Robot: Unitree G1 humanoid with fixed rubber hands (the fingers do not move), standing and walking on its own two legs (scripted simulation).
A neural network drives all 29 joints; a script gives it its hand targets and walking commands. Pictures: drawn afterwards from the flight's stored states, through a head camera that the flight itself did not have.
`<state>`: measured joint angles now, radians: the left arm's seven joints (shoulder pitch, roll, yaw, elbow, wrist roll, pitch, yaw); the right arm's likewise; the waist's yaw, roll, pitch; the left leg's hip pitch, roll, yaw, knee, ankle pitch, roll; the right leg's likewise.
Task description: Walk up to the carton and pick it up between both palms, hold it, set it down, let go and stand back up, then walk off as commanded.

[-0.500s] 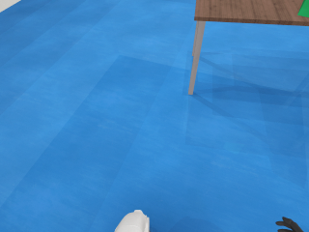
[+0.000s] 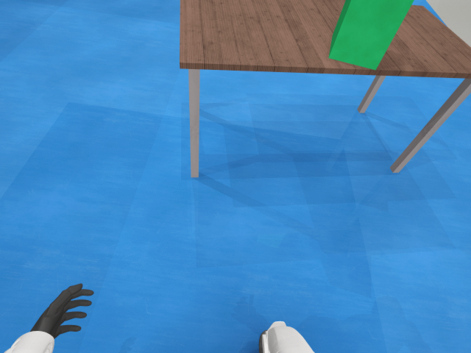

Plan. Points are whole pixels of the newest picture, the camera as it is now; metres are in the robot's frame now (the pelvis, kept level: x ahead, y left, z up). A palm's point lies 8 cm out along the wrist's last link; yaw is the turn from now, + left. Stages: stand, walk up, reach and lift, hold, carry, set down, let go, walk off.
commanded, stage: walk up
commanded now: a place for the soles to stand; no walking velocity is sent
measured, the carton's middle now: (369, 15) +1.16 -0.52 +0.05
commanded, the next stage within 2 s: none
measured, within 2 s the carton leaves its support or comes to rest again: neither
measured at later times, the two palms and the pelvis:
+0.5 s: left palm (120, 292) +0.24 +0.20 -0.06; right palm (453, 274) +0.27 -0.47 -0.09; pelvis +0.18 -0.14 +0.00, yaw -2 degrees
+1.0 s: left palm (212, 185) +0.48 +0.04 -0.08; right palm out of the picture +0.29 -0.65 -0.06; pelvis +0.29 -0.27 -0.02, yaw -6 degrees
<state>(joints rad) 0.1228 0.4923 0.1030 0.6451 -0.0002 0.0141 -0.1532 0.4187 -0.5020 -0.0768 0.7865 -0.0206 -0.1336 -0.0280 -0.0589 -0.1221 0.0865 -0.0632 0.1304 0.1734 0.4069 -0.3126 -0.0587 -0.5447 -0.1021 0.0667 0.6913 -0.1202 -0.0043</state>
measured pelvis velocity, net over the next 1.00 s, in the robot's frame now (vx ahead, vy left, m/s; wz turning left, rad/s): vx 0.29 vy -0.27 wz -0.11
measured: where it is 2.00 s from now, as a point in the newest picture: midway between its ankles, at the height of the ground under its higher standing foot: (316, 265)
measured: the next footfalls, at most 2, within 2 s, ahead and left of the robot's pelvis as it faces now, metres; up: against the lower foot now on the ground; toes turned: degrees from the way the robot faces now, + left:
right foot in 0.10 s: +0.18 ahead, -0.17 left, +0.00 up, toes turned -4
left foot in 0.62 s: +0.34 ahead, -0.07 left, +0.00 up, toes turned +2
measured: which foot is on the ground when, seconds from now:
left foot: down 0.00-0.14, up 0.16-0.60, down 0.62-1.00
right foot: up 0.00-0.08, down 0.10-0.64, up 0.66-1.00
